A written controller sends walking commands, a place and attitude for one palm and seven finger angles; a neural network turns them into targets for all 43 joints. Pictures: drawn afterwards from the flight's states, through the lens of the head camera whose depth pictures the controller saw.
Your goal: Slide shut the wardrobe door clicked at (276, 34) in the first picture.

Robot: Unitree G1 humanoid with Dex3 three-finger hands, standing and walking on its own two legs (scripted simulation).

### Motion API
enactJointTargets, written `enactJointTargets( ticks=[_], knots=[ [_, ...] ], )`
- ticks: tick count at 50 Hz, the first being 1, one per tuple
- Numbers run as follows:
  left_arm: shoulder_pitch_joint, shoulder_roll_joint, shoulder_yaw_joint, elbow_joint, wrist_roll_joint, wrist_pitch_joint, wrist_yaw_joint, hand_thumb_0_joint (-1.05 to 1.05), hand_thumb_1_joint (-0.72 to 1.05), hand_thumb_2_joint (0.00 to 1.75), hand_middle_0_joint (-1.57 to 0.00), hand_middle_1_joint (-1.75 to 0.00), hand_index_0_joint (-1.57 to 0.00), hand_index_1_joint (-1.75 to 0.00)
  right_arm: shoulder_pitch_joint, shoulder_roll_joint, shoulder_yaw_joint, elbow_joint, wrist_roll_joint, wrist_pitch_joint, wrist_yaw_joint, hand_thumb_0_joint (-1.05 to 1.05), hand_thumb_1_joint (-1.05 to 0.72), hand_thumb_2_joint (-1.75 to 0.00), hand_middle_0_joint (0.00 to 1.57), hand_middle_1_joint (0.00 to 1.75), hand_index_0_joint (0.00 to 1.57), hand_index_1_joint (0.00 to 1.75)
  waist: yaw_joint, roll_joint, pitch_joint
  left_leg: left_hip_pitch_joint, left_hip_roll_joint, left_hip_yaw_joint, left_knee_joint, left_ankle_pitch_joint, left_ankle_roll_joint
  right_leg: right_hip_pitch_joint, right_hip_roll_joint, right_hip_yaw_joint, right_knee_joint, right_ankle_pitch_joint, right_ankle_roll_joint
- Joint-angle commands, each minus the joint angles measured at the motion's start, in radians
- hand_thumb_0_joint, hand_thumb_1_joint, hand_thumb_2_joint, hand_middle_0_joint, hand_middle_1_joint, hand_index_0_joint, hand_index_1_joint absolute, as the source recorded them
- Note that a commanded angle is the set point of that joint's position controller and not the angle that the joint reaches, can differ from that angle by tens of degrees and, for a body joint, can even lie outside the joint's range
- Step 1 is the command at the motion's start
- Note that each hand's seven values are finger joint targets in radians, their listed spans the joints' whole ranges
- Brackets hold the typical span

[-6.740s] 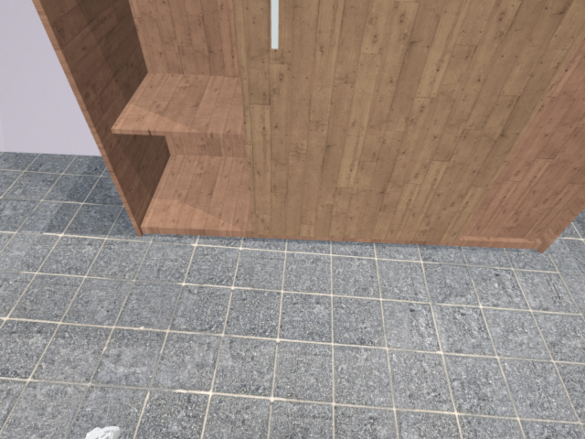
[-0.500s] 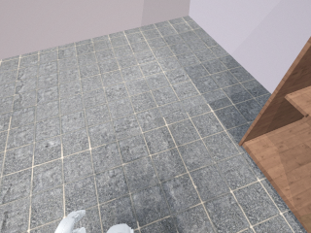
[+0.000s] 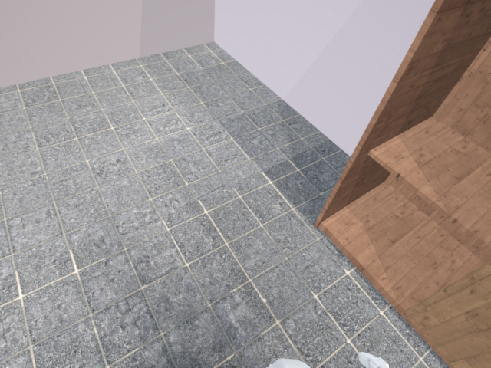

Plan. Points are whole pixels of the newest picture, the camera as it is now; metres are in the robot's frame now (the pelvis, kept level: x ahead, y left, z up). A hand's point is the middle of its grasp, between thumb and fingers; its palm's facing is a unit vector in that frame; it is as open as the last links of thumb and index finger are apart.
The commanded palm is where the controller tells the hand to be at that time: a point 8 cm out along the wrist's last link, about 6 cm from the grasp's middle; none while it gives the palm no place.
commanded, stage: turn to face it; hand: right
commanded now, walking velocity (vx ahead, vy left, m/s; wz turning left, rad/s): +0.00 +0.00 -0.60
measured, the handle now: out of the picture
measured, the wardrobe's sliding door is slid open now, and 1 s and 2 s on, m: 0.49 0.49 0.49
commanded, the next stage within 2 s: take the last steps up to it in 1.16 s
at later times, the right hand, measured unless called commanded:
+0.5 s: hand out of the picture -0.03 -0.28 -0.17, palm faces +0.35 +0.90 -0.28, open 7.4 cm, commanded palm none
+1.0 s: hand out of the picture -0.03 -0.20 -0.14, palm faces +0.56 +0.78 -0.28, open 7.4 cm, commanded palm none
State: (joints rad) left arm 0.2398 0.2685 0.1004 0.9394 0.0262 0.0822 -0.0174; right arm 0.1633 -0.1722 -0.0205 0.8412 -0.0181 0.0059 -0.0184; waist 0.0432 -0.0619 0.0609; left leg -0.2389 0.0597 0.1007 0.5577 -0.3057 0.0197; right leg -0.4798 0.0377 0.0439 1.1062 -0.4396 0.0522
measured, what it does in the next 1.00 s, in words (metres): steps on the spot, turning right: right foot, then left foot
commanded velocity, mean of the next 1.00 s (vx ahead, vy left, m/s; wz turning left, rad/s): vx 0.00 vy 0.00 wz -0.55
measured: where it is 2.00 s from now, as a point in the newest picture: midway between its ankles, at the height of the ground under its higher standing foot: outside the picture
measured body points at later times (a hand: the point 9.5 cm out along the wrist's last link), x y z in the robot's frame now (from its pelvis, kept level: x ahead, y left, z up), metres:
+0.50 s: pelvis -0.01 -0.04 +0.00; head +0.01 -0.07 +0.45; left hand +0.18 +0.17 -0.12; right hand -0.05 -0.32 -0.15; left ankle +0.01 +0.11 -0.66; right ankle -0.02 -0.14 -0.74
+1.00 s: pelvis +0.00 +0.01 +0.01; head +0.04 +0.03 +0.45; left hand +0.19 +0.20 -0.16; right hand -0.06 -0.24 -0.11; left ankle +0.06 +0.09 -0.74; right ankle -0.10 -0.11 -0.65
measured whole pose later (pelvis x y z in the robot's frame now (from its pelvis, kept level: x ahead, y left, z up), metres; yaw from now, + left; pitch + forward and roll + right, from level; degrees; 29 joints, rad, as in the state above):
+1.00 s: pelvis +0.00 +0.01 +0.01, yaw -36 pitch -1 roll -2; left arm 0.24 0.27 0.09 0.95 0.03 0.09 -0.03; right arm 0.22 -0.17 -0.02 0.87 -0.02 0.01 -0.02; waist 0.03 -0.04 0.06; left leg -0.19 0.09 0.15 0.50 -0.28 0.02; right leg -0.48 -0.01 0.03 1.13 -0.38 0.06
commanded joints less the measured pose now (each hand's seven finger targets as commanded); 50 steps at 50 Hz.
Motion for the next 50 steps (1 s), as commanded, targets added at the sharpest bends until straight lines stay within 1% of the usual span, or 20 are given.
enactJointTargets(
  ticks=[1, 11, 14, 15, 16, 17, 18, 19, 21, 23, 28, 31, 34, 36, 37, 38, 39, 41, 43, 50],
  knots=[
    [-0.038, 0.061, 0.009, -0.080, -0.005, -0.022, -0.016, 0.00, 0.90, 0.90, -0.20, -0.30, -0.20, -0.30, 0.012, -0.198, -0.059, -0.063, -0.002, -0.021, -0.018, 0.00, -0.90, -0.90, 0.20, 0.30, 0.20, 0.30, -0.029, 0.242, -0.029, 0.083, 0.260, -0.105, -0.236, 0.358, 0.084, -0.092, -0.071, -0.028, 0.089, 0.061, 0.027],
    [-0.163, 0.041, -0.019, -0.118, -0.016, -0.037, -0.021, 0.00, 0.90, 0.90, -0.20, -0.30, -0.20, -0.30, 0.111, -0.270, -0.084, -0.007, -0.014, -0.003, -0.012, 0.00, -0.90, -0.90, 0.20, 0.30, 0.20, 0.30, -0.092, 0.291, -0.070, 0.151, 0.324, -0.013, -0.157, 0.462, 0.103, 0.054, -0.073, -0.140, -0.325, -0.012, 0.007],
    [-0.095, 0.065, -0.016, -0.110, -0.012, -0.051, -0.015, 0.00, 0.90, 0.90, -0.20, -0.30, -0.20, -0.30, 0.114, -0.272, -0.090, 0.007, -0.005, 0.005, -0.007, 0.00, -0.90, -0.90, 0.20, 0.30, 0.20, 0.30, -0.057, 0.243, -0.120, 0.128, 0.300, 0.066, -0.004, 0.469, 0.033, 0.218, -0.054, -0.166, -0.589, 0.152, -0.014],
    [-0.030, 0.119, -0.002, -0.094, -0.009, -0.060, -0.014, 0.00, 0.90, 0.90, -0.20, -0.30, -0.20, -0.30, 0.117, -0.258, -0.088, 0.004, 0.004, 0.009, -0.002, 0.00, -0.90, -0.90, 0.20, 0.30, 0.20, 0.30, -0.014, 0.119, -0.168, 0.009, 0.276, 0.093, 0.157, 0.390, -0.015, 0.402, -0.097, -0.105, -0.702, 0.315, -0.040],
    [0.045, 0.245, 0.030, -0.094, -0.002, -0.069, -0.008, 0.00, 0.90, 0.90, -0.20, -0.30, -0.20, -0.30, 0.102, -0.193, -0.079, -0.039, 0.011, 0.011, 0.008, 0.00, -0.90, -0.90, 0.20, 0.30, 0.20, 0.30, 0.030, -0.207, -0.193, -0.295, 0.126, 0.126, 0.398, -0.145, -0.103, 0.574, -0.372, 0.272, -0.725, 0.690, -0.168],
    [0.114, 0.292, 0.038, -0.066, -0.012, -0.061, -0.002, 0.00, 0.90, 0.90, -0.20, -0.30, -0.20, -0.30, 0.026, -0.177, -0.062, -0.080, 0.001, 0.018, 0.004, 0.00, -0.90, -0.90, 0.20, 0.30, 0.20, 0.30, 0.058, -0.209, -0.190, -0.373, 0.083, 0.021, 0.538, -0.394, -0.108, 0.541, -0.484, 0.347, -0.726, 0.875, -0.269],
    [0.114, 0.270, 0.031, -0.063, -0.014, -0.065, 0.010, 0.00, 0.90, 0.90, -0.20, -0.30, -0.20, -0.30, -0.003, -0.181, -0.062, -0.075, -0.001, 0.029, -0.008, 0.00, -0.90, -0.90, 0.20, 0.30, 0.20, 0.30, 0.053, -0.193, -0.205, -0.390, 0.089, -0.061, 0.605, -0.344, -0.104, 0.519, -0.455, 0.349, -0.721, 0.813, -0.264],
    [0.062, 0.235, 0.023, -0.073, -0.010, -0.065, 0.021, 0.00, 0.90, 0.90, -0.20, -0.30, -0.20, -0.30, -0.031, -0.181, -0.068, -0.062, 0.002, 0.025, -0.007, 0.00, -0.90, -0.90, 0.20, 0.30, 0.20, 0.30, 0.044, -0.171, -0.141, -0.398, 0.087, -0.081, 0.637, -0.276, -0.107, 0.443, -0.401, 0.307, -0.732, 0.721, -0.253],
    [-0.062, 0.174, 0.001, -0.108, -0.007, -0.068, 0.023, 0.00, 0.90, 0.90, -0.20, -0.30, -0.20, -0.30, 0.016, -0.188, -0.074, -0.026, 0.002, 0.025, 0.006, 0.00, -0.90, -0.90, 0.20, 0.30, 0.20, 0.30, -0.021, -0.114, -0.082, -0.347, 0.081, -0.088, 0.636, -0.125, -0.111, 0.347, -0.290, 0.183, -0.755, 0.614, -0.204],
    [-0.093, 0.163, -0.003, -0.123, -0.010, -0.070, 0.020, 0.00, 0.90, 0.90, -0.20, -0.30, -0.20, -0.30, 0.052, -0.193, -0.074, -0.009, 0.001, 0.027, 0.010, 0.00, -0.90, -0.90, 0.20, 0.30, 0.20, 0.30, -0.037, -0.091, -0.089, -0.296, 0.071, -0.086, 0.591, -0.082, -0.113, 0.308, -0.253, 0.149, -0.774, 0.544, -0.195],
    [-0.059, 0.175, 0.007, -0.113, -0.006, -0.060, 0.016, 0.00, 0.90, 0.90, -0.20, -0.30, -0.20, -0.30, 0.002, -0.184, -0.070, -0.039, 0.004, 0.029, 0.005, 0.00, -0.90, -0.90, 0.20, 0.30, 0.20, 0.30, -0.011, -0.061, -0.065, -0.263, 0.032, -0.091, 0.421, -0.114, -0.111, 0.282, -0.251, 0.256, -0.803, 0.359, -0.224],
    [-0.052, 0.178, 0.015, -0.111, -0.002, -0.056, 0.014, 0.00, 0.90, 0.90, -0.20, -0.30, -0.20, -0.30, -0.010, -0.165, -0.065, -0.062, 0.006, 0.024, 0.003, 0.00, -0.90, -0.90, 0.20, 0.30, 0.20, 0.30, -0.008, -0.086, -0.079, -0.225, 0.002, -0.090, 0.312, -0.131, -0.104, 0.288, -0.240, 0.305, -0.774, 0.384, -0.230],
    [-0.066, 0.175, 0.020, -0.116, -0.001, -0.052, 0.014, 0.00, 0.90, 0.90, -0.20, -0.30, -0.20, -0.30, 0.026, -0.159, -0.063, -0.067, 0.013, 0.013, -0.001, 0.00, -0.90, -0.90, 0.20, 0.30, 0.20, 0.30, -0.024, -0.111, -0.116, -0.113, -0.038, -0.081, 0.165, -0.120, -0.091, 0.267, -0.219, 0.336, -0.718, 0.505, -0.223],
    [-0.094, 0.160, 0.021, -0.127, -0.008, -0.048, 0.012, 0.00, 0.90, 0.90, -0.20, -0.30, -0.20, -0.30, 0.102, -0.171, -0.067, -0.052, 0.015, 0.003, -0.006, 0.00, -0.90, -0.90, 0.20, 0.30, 0.20, 0.30, -0.067, -0.080, -0.130, 0.064, -0.042, -0.075, -0.051, 0.028, -0.085, 0.160, -0.175, 0.327, -0.644, 0.459, -0.180],
    [-0.086, 0.119, 0.016, -0.132, -0.015, -0.048, 0.008, 0.00, 0.90, 0.90, -0.20, -0.30, -0.20, -0.30, 0.134, -0.213, -0.076, -0.048, 0.009, -0.007, -0.011, 0.00, -0.90, -0.90, 0.20, 0.30, 0.20, 0.30, -0.085, 0.034, -0.134, 0.195, 0.040, -0.152, -0.208, 0.060, -0.066, 0.043, -0.111, 0.280, -0.545, 0.324, -0.125],
    [-0.054, 0.041, 0.005, -0.151, -0.023, -0.049, 0.004, 0.00, 0.90, 0.90, -0.20, -0.30, -0.20, -0.30, 0.143, -0.316, -0.096, -0.057, -0.009, -0.018, -0.020, 0.00, -0.90, -0.90, 0.20, 0.30, 0.20, 0.30, -0.082, 0.346, -0.133, 0.295, 0.334, -0.460, -0.322, 0.085, 0.032, -0.146, 0.044, 0.073, -0.299, -0.024, -0.030],
    [-0.052, 0.091, 0.018, -0.152, -0.005, -0.045, 0.006, 0.00, 0.90, 0.90, -0.20, -0.30, -0.20, -0.30, 0.118, -0.325, -0.087, -0.073, -0.002, -0.008, -0.017, 0.00, -0.90, -0.90, 0.20, 0.30, 0.20, 0.30, -0.075, 0.303, -0.116, 0.128, 0.437, -0.475, -0.324, 0.081, 0.115, -0.117, 0.025, 0.060, -0.090, -0.137, -0.025],
    [-0.061, 0.093, 0.024, -0.116, 0.000, -0.026, -0.005, 0.00, 0.90, 0.90, -0.20, -0.30, -0.20, -0.30, 0.010, -0.256, -0.076, -0.090, 0.002, -0.008, -0.016, 0.00, -0.90, -0.90, 0.20, 0.30, 0.20, 0.30, -0.033, 0.263, -0.012, -0.032, 0.329, -0.362, -0.340, -0.009, 0.105, -0.097, -0.021, 0.062, 0.101, -0.027, -0.025],
    [-0.016, 0.072, 0.016, -0.083, 0.000, -0.022, -0.016, 0.00, 0.90, 0.90, -0.20, -0.30, -0.20, -0.30, -0.042, -0.197, -0.061, -0.093, 0.001, -0.013, -0.015, 0.00, -0.90, -0.90, 0.20, 0.30, 0.20, 0.30, 0.001, 0.216, 0.007, -0.025, 0.250, -0.194, -0.294, 0.119, 0.080, -0.091, -0.045, 0.023, 0.138, 0.076, -0.008],
    [-0.102, 0.042, -0.009, -0.077, -0.005, -0.021, -0.010, 0.00, 0.90, 0.90, -0.20, -0.30, -0.20, -0.30, 0.118, -0.222, -0.068, -0.019, -0.008, -0.015, -0.015, 0.00, -0.90, -0.90, 0.20, 0.30, 0.20, 0.30, -0.074, 0.236, -0.033, 0.150, 0.268, -0.095, -0.239, 0.374, 0.110, -0.057, -0.056, -0.051, -0.086, 0.016, 0.016]
  ],
)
